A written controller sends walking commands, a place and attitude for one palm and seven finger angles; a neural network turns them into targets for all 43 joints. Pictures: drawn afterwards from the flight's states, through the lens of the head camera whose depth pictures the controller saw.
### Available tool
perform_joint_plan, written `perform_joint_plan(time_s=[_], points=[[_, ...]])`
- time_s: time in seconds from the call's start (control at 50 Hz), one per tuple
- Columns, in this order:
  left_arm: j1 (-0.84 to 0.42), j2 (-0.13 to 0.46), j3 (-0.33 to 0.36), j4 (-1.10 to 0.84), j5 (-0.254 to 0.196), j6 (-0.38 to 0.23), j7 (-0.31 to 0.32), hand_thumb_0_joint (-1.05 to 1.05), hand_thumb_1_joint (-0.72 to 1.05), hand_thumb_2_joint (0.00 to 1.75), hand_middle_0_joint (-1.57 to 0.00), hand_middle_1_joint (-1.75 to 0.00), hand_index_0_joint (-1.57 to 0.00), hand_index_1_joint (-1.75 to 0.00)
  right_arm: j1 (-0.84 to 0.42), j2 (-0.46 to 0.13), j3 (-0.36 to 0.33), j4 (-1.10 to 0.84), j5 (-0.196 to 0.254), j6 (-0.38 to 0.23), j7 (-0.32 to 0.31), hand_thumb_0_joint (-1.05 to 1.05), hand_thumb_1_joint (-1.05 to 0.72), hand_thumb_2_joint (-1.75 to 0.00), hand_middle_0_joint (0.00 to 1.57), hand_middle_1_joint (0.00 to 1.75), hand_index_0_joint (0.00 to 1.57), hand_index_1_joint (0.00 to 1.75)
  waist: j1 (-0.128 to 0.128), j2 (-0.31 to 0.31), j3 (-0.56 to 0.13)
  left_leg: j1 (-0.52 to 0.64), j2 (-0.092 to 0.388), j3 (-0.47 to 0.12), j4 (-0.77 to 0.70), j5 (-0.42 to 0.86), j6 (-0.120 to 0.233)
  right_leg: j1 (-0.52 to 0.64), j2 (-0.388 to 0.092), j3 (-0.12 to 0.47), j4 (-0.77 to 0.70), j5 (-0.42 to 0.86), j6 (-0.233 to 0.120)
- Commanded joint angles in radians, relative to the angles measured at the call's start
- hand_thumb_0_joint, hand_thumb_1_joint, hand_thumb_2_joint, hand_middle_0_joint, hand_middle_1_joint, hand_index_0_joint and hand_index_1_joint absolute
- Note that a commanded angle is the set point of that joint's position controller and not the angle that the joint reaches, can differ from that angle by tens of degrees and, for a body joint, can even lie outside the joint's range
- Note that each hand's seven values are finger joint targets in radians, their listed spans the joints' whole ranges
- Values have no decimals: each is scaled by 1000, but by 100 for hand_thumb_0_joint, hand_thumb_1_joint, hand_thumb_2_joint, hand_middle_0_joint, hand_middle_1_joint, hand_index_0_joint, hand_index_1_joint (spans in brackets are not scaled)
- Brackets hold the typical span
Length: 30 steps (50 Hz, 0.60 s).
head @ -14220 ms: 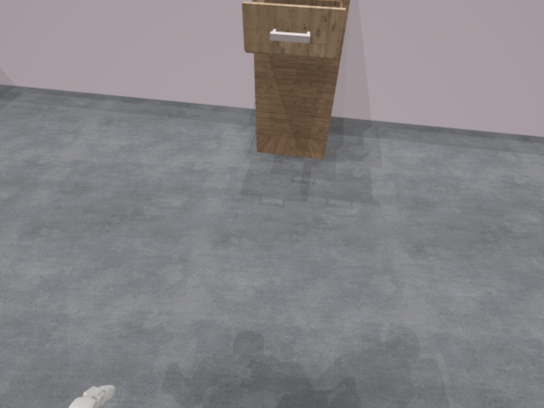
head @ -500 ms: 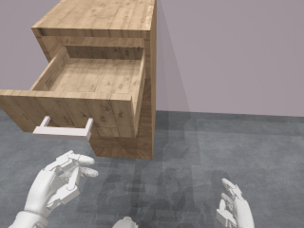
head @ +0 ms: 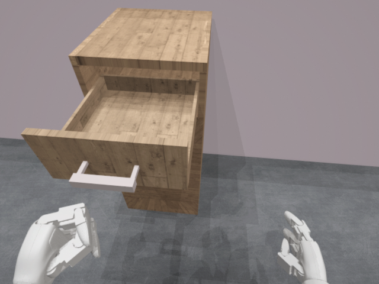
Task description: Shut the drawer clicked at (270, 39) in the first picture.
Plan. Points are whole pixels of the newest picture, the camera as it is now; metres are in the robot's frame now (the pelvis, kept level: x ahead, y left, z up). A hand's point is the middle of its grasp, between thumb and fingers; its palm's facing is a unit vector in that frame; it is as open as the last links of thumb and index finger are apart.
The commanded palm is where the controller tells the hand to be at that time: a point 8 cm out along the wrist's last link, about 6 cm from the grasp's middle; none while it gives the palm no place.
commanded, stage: raise the hand and make a fist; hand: left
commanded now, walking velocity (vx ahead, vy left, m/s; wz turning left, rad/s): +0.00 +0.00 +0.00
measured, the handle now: (106, 175) +0.32 +0.22 +0.06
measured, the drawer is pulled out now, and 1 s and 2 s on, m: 0.29 0.29 0.29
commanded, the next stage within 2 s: bring the fist close to the handle in 0.72 s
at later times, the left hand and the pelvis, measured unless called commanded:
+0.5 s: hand (78, 239) +0.15 +0.18 +0.15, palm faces +0.04 -0.99 -0.12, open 3.3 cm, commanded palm +0.09 +0.23 +0.16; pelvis +0.00 -0.01 +0.02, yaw +0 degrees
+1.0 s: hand (79, 239) +0.15 +0.19 +0.14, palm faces +0.08 -0.99 -0.11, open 3.3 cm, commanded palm +0.11 +0.23 +0.14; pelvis +0.01 -0.03 +0.02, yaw +0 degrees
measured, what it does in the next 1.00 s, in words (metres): stands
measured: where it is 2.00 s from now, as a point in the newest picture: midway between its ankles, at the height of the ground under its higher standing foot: outside the picture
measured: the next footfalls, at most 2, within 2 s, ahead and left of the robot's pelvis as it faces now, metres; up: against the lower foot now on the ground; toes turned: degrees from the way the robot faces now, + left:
none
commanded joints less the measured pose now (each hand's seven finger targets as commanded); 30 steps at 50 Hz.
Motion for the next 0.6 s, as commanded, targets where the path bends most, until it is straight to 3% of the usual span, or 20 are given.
perform_joint_plan(time_s=[0.0, 0.02, 0.1, 0.18, 0.28, 0.3, 0.36, 0.42, 0.48, 0.58], points=[[49, 110, 70, -238, 1, 34, 14, 0, 90, 90, -140, -160, -140, -160, -99, -103, -25, -178, 13, -45, 3, 0, -90, -90, 20, 30, 20, 30, 9, 16, -39, 143, -1, -49, -200, 178, 4, 3, 40, -3, -142, 205, -11], [48, 108, 65, -256, 0, 54, 12, 0, 90, 90, -140, -160, -140, -160, -109, -102, -20, -188, 14, -42, 1, 0, -90, -90, 20, 30, 20, 30, 10, -8, -27, 143, 0, -51, -208, 175, 4, 8, 41, -6, -147, 206, -10], [2, 116, 67, -323, -2, 106, 16, 0, 90, 90, -140, -160, -140, -160, -116, -99, -1, -195, 18, -37, -4, 0, -90, -90, 20, 30, 20, 30, 6, 17, 3, 167, 2, -54, -238, 145, 0, 17, 46, -9, -177, 176, -10], [-4, 118, 76, -389, -11, 109, 22, 0, 90, 90, -140, -160, -140, -160, -107, -98, 12, -188, 16, -57, -3, 0, -90, -90, 20, 30, 20, 30, 8, 52, -18, 206, 0, -57, -250, 164, -3, 41, 50, -13, -194, 185, -13], [-48, 124, 77, -381, -17, 128, 19, 0, 90, 90, -140, -160, -140, -160, -110, -105, 19, -171, 23, -86, -7, 0, -90, -90, 20, 30, 20, 30, 1, 24, 20, 212, 1, -63, -273, 106, 0, 41, 49, -8, -234, 135, -10], [-63, 153, 103, -379, -15, 139, 19, 0, 90, 90, -140, -160, -140, -160, -113, -109, 19, -168, 25, -90, -10, 0, -90, -90, 20, 30, 20, 30, 7, 26, 16, 211, 1, -63, -279, 100, -1, 52, 48, -3, -239, 128, -10], [-22, 143, 121, -295, -20, 174, 12, 0, 90, 90, -140, -160, -140, -160, -137, -108, 16, -155, 29, -92, -17, 0, -90, -90, 20, 30, 20, 30, 17, -14, 38, 205, -3, -57, -287, 92, 1, 63, 46, 7, -266, 119, -9], [-11, 151, 139, -301, -31, 192, 1, 0, 90, 90, -140, -160, -140, -160, -136, -103, 15, -161, 32, -93, -19, 0, -90, -90, 20, 30, 20, 30, 25, -2, 18, 215, -9, -42, -289, 125, 0, 84, 40, 10, -268, 154, -7], [-16, 166, 163, -325, -39, 178, 5, 0, 90, 90, -140, -160, -140, -160, -136, -103, 15, -157, 29, -99, -20, 0, -90, -90, 20, 30, 20, 30, 28, 24, 15, 226, -14, -34, -284, 141, 1, 91, 41, 19, -282, 161, -8], [-20, 182, 195, -327, -56, 112, 7, 0, 90, 90, -140, -160, -140, -160, -118, -108, 7, -136, 25, -127, -19, 0, -90, -90, 20, 30, 20, 30, 22, 16, 17, 231, -17, -23, -261, 162, 1, 88, 38, 33, -290, 183, -5]])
